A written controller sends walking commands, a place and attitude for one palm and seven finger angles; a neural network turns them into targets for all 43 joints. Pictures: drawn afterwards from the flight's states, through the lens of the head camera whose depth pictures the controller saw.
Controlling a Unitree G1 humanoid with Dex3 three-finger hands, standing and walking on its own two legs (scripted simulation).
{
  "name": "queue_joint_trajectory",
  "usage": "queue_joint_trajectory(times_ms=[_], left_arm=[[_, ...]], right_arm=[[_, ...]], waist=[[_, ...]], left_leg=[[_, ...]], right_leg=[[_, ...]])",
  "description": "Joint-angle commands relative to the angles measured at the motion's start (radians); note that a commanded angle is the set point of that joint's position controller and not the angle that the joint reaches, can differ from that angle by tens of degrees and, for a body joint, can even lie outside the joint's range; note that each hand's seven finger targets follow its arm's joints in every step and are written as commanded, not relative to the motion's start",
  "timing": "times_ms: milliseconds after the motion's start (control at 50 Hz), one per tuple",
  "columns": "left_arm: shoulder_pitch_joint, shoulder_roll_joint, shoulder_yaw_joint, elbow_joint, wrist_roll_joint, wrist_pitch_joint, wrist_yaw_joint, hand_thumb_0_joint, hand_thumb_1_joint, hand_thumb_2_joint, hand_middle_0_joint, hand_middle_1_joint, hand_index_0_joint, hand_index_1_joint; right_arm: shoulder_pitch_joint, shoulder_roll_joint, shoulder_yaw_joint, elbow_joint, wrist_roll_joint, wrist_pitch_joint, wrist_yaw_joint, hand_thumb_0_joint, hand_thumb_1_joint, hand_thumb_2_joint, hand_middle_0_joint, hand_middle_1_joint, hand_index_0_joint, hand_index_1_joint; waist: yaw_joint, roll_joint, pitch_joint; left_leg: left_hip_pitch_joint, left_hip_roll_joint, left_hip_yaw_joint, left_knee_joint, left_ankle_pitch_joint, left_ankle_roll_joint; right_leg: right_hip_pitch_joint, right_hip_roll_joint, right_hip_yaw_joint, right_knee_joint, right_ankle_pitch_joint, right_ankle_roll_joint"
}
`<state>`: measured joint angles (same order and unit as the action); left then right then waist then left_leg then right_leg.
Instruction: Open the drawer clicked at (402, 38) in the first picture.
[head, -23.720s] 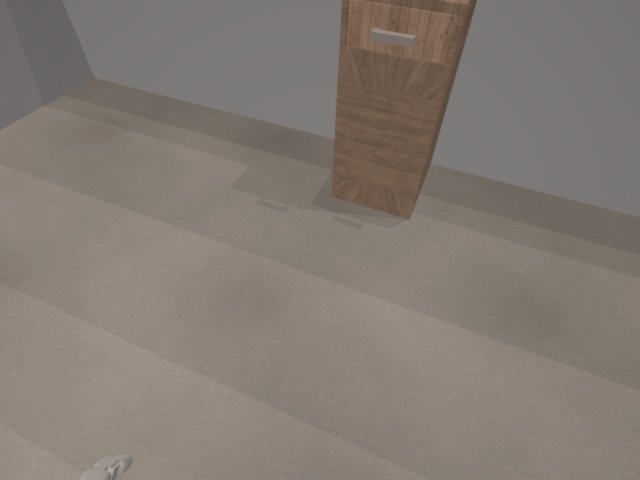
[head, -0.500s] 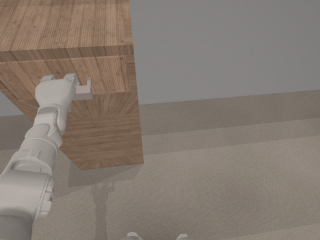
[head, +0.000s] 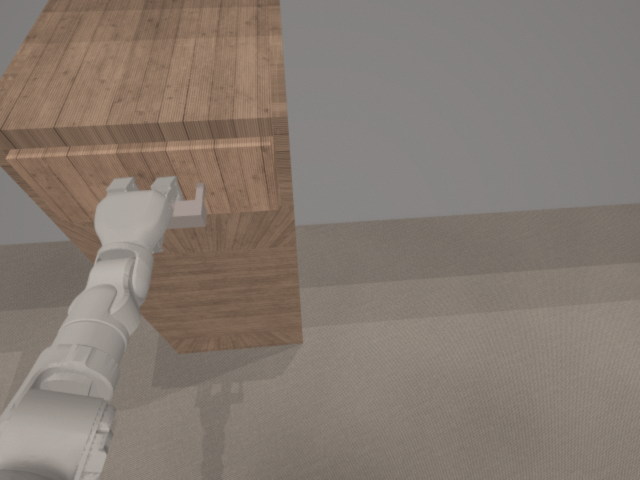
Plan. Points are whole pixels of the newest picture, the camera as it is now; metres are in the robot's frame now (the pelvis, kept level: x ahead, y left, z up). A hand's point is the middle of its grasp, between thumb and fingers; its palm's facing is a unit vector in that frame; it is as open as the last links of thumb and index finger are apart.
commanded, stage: pull the drawer open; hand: left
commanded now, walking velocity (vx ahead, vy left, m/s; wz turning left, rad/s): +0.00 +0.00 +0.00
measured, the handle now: (155, 203) +0.48 +0.24 +0.03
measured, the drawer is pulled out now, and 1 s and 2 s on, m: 0.01 0.05 0.15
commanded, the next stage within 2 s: none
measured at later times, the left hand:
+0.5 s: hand (151, 238) +0.43 +0.24 +0.01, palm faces -0.06 -0.02 -1.00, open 5.9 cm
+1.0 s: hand (148, 263) +0.39 +0.23 +0.01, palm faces +0.00 -0.07 -1.00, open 5.9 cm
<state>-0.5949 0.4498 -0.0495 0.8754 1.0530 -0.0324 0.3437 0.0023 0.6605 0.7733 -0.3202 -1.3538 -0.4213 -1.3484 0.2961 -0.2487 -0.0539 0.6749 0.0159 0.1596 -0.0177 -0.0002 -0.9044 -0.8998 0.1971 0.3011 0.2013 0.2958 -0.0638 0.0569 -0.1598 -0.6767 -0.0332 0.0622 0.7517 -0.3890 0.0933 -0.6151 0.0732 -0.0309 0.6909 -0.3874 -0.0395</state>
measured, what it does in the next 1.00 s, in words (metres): stands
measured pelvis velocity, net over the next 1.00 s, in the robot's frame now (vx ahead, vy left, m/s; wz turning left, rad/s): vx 0.00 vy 0.01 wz -0.02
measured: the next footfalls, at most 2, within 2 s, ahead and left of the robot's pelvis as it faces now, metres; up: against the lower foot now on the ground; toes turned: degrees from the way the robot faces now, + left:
none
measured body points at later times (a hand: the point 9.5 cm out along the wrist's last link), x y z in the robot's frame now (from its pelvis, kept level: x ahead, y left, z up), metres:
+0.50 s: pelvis -0.03 -0.01 -0.01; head +0.06 -0.01 +0.43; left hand +0.43 +0.24 +0.06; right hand -0.04 -0.28 -0.14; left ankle -0.03 +0.05 -0.71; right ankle -0.04 -0.10 -0.71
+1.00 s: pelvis +0.00 +0.01 +0.00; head +0.06 +0.00 +0.45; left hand +0.39 +0.24 +0.06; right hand +0.08 -0.26 -0.13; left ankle -0.03 +0.05 -0.71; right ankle -0.04 -0.10 -0.71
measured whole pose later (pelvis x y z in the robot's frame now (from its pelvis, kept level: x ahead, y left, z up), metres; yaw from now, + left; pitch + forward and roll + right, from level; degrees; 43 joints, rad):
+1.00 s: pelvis +0.00 +0.01 +0.00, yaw -1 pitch +16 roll -2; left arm -0.39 0.41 -0.06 0.65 1.02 0.01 0.34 0.03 0.65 0.78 -0.33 -1.35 -0.42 -1.35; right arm 0.26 -0.24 -0.06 0.65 0.03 0.16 0.01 0.00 -0.91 -0.90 0.20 0.30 0.20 0.30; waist -0.04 0.07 -0.17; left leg -0.64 -0.03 0.08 0.74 -0.39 0.10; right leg -0.58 0.07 -0.01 0.68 -0.38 -0.03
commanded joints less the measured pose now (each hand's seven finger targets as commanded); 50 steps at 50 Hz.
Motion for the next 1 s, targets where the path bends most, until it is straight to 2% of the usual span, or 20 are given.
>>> queue_joint_trajectory(times_ms=[0,20,40,160,240,300,380,400,420,520,540,600,620,680,700,740,760,800,920,980], left_arm=[[-0.501,0.297,0.107,-0.092,0.02,0.016,0.034,0.0,0.9,0.9,-0.4,-1.35,-0.4,-1.35],[-0.528,0.29,0.097,-0.094,0.021,0.018,0.036,0.0,0.9,0.9,-0.4,-1.35,-0.4,-1.35],[-0.541,0.234,0.058,-0.083,0.014,0.018,0.034,0.0,0.9,0.9,-0.4,-1.35,-0.4,-1.35],[-0.595,0.246,0.056,-0.023,0.0,0.003,0.024,0.0,0.9,0.9,-0.4,-1.35,-0.4,-1.35],[-0.607,0.229,0.035,-0.005,0.001,-0.015,0.022,0.0,0.9,0.9,-0.4,-1.35,-0.4,-1.35],[-0.618,0.254,0.055,0.008,0.0,-0.031,0.025,0.0,0.9,0.9,-0.4,-1.35,-0.4,-1.35],[-0.66,0.258,0.05,-0.01,0.008,-0.048,0.035,0.0,0.9,0.9,-0.4,-1.35,-0.4,-1.35],[-0.643,0.255,0.052,0.015,0.005,-0.045,0.038,0.0,0.9,0.9,-0.4,-1.35,-0.4,-1.35],[-0.631,0.277,0.07,0.0,0.009,-0.05,0.041,0.0,0.9,0.9,-0.4,-1.35,-0.4,-1.35],[-0.536,0.243,0.064,-0.018,-0.003,-0.056,0.037,0.0,0.9,0.9,-0.4,-1.35,-0.4,-1.35],[-0.516,0.204,0.039,-0.023,-0.011,-0.055,0.035,0.0,0.9,0.9,-0.4,-1.35,-0.4,-1.35],[-0.435,0.226,0.075,-0.059,-0.017,-0.063,0.034,0.0,0.9,0.9,-0.4,-1.35,-0.4,-1.35],[-0.421,0.202,0.056,-0.078,-0.022,-0.063,0.032,0.0,0.9,0.9,-0.4,-1.35,-0.4,-1.35],[-0.339,0.212,0.081,-0.106,-0.027,-0.063,0.032,0.0,0.9,0.9,-0.4,-1.35,-0.4,-1.35],[-0.31,0.189,0.064,-0.1,-0.03,-0.056,0.03,0.0,0.9,0.9,-0.4,-1.35,-0.4,-1.35],[-0.222,0.179,0.07,-0.148,-0.033,-0.05,0.031,0.0,0.9,0.9,-0.4,-1.35,-0.4,-1.35],[-0.174,0.208,0.101,-0.19,-0.036,-0.047,0.033,0.0,0.9,0.9,-0.4,-1.35,-0.4,-1.35],[-0.126,0.147,0.058,-0.236,-0.039,-0.028,0.033,0.0,0.9,0.9,-0.4,-1.35,-0.4,-1.35],[0.027,0.129,0.064,-0.377,-0.048,0.039,0.027,0.0,0.9,0.9,-0.4,-1.35,-0.4,-1.35],[0.073,0.082,0.028,-0.463,-0.051,0.068,0.022,0.0,0.9,0.9,-0.4,-1.35,-0.4,-1.35]], right_arm=[[0.144,-0.173,-0.055,-0.036,-0.015,-0.016,-0.018,0.0,-0.9,-0.9,0.2,0.3,0.2,0.3],[0.143,-0.169,-0.052,-0.038,-0.015,-0.015,-0.02,0.0,-0.9,-0.9,0.2,0.3,0.2,0.3],[0.146,-0.164,-0.055,-0.035,-0.017,-0.019,-0.02,0.0,-0.9,-0.9,0.2,0.3,0.2,0.3],[0.152,-0.165,-0.045,-0.041,-0.014,-0.022,-0.025,0.0,-0.9,-0.9,0.2,0.3,0.2,0.3],[0.158,-0.161,-0.042,-0.045,-0.011,-0.03,-0.027,0.0,-0.9,-0.9,0.2,0.3,0.2,0.3],[0.169,-0.166,-0.042,-0.042,-0.011,-0.039,-0.027,0.0,-0.9,-0.9,0.2,0.3,0.2,0.3],[0.184,-0.17,-0.045,-0.034,-0.011,-0.05,-0.024,0.0,-0.9,-0.9,0.2,0.3,0.2,0.3],[0.189,-0.17,-0.046,-0.03,-0.012,-0.053,-0.024,0.0,-0.9,-0.9,0.2,0.3,0.2,0.3],[0.189,-0.172,-0.046,-0.03,-0.013,-0.053,-0.024,0.0,-0.9,-0.9,0.2,0.3,0.2,0.3],[0.178,-0.169,-0.05,-0.033,-0.012,-0.053,-0.016,0.0,-0.9,-0.9,0.2,0.3,0.2,0.3],[0.174,-0.166,-0.052,-0.034,-0.011,-0.053,-0.013,0.0,-0.9,-0.9,0.2,0.3,0.2,0.3],[0.168,-0.169,-0.058,-0.036,-0.013,-0.05,-0.01,0.0,-0.9,-0.9,0.2,0.3,0.2,0.3],[0.158,-0.165,-0.055,-0.042,-0.011,-0.047,-0.008,0.0,-0.9,-0.9,0.2,0.3,0.2,0.3],[0.141,-0.166,-0.058,-0.046,-0.01,-0.04,-0.005,0.0,-0.9,-0.9,0.2,0.3,0.2,0.3],[0.134,-0.165,-0.058,-0.05,-0.008,-0.04,-0.004,0.0,-0.9,-0.9,0.2,0.3,0.2,0.3],[0.113,-0.163,-0.059,-0.066,-0.005,-0.037,0.0,0.0,-0.9,-0.9,0.2,0.3,0.2,0.3],[0.099,-0.165,-0.059,-0.074,-0.005,-0.034,0.004,0.0,-0.9,-0.9,0.2,0.3,0.2,0.3],[0.08,-0.158,-0.061,-0.085,0.0,-0.031,0.009,0.0,-0.9,-0.9,0.2,0.3,0.2,0.3],[0.019,-0.155,-0.057,-0.12,0.006,-0.026,0.021,0.0,-0.9,-0.9,0.2,0.3,0.2,0.3],[-0.011,-0.148,-0.055,-0.136,0.006,-0.029,0.024,0.0,-0.9,-0.9,0.2,0.3,0.2,0.3]], waist=[[-0.039,0.024,-0.367],[-0.041,0.033,-0.405],[-0.054,0.045,-0.391],[-0.063,0.006,-0.387],[-0.068,0.037,-0.369],[-0.067,0.035,-0.359],[-0.074,0.046,-0.386],[-0.074,0.042,-0.363],[-0.061,0.045,-0.398],[-0.035,0.06,-0.402],[-0.037,0.062,-0.386],[-0.011,0.052,-0.421],[-0.01,0.063,-0.424],[0.002,0.027,-0.411],[0.002,0.032,-0.37],[0.022,0.013,-0.375],[0.042,0.027,-0.407],[0.033,0.022,-0.363],[0.047,-0.017,-0.338],[0.053,0.015,-0.331]], left_leg=[[0.374,0.043,-0.109,0.002,0.667,-0.065],[0.38,0.037,-0.109,0.008,0.655,-0.068],[0.391,0.038,-0.108,0.013,0.658,-0.068],[0.319,0.024,-0.108,0.011,0.519,-0.055],[0.303,0.021,-0.107,0.009,0.453,-0.051],[0.282,0.023,-0.108,0.006,0.408,-0.047],[0.282,0.027,-0.121,0.004,0.371,-0.048],[0.271,0.025,-0.116,0.004,0.356,-0.046],[0.271,0.025,-0.117,0.003,0.36,-0.047],[0.287,0.03,-0.112,-0.01,0.386,-0.052],[0.296,0.031,-0.11,-0.013,0.387,-0.052],[0.329,0.038,-0.111,-0.014,0.448,-0.056],[0.334,0.038,-0.106,-0.017,0.464,-0.056],[0.336,0.044,-0.104,-0.022,0.521,-0.057],[0.326,0.043,-0.1,-0.025,0.514,-0.056],[0.339,0.047,-0.099,-0.031,0.561,-0.055],[0.359,0.049,-0.102,-0.03,0.628,-0.062],[0.378,0.058,-0.106,-0.029,0.669,-0.066],[0.418,0.07,-0.124,-0.036,0.746,-0.072],[0.463,0.081,-0.143,-0.039,0.794,-0.082]], right_leg=[[0.009,0.0,0.025,-0.015,0.427,0.0],[0.007,0.002,0.027,-0.013,0.424,0.001],[-0.011,0.0,0.023,-0.015,0.419,0.001],[0.004,0.0,0.029,-0.017,0.376,-0.001],[-0.019,0.002,0.03,-0.019,0.331,-0.001],[-0.029,0.004,0.031,-0.022,0.295,-0.002],[-0.054,0.006,0.032,-0.021,0.254,-0.001],[-0.056,0.008,0.032,-0.025,0.245,-0.003],[-0.041,0.007,0.035,-0.022,0.25,-0.003],[-0.019,0.011,0.03,-0.024,0.268,-0.007],[-0.021,0.013,0.029,-0.028,0.262,-0.008],[0.006,0.015,0.028,-0.024,0.298,-0.009],[0.014,0.014,0.029,-0.027,0.315,-0.008],[0.042,0.012,0.029,-0.026,0.358,-0.005],[0.036,0.013,0.028,-0.032,0.352,-0.007],[0.063,0.012,0.028,-0.032,0.377,-0.007],[0.088,0.01,0.034,-0.027,0.409,-0.01],[0.069,0.01,0.025,-0.03,0.417,-0.006],[0.086,0.003,0.021,-0.032,0.436,0.004],[0.069,-0.004,0.015,-0.028,0.422,0.005]])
